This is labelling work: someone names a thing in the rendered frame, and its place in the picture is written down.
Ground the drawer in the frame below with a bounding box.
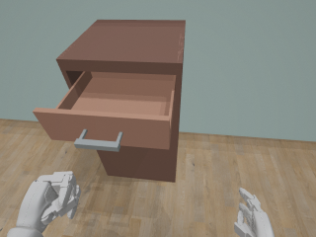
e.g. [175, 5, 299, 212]
[33, 71, 177, 150]

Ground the left robot forearm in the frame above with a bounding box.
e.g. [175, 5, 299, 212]
[7, 226, 43, 237]

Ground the cabinet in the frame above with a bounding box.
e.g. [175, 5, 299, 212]
[56, 20, 186, 183]

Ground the robot right hand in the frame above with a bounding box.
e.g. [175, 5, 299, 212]
[234, 188, 275, 237]

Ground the handle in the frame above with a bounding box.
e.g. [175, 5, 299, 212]
[74, 128, 123, 152]

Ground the robot left hand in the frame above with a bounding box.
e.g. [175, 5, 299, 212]
[16, 171, 82, 233]

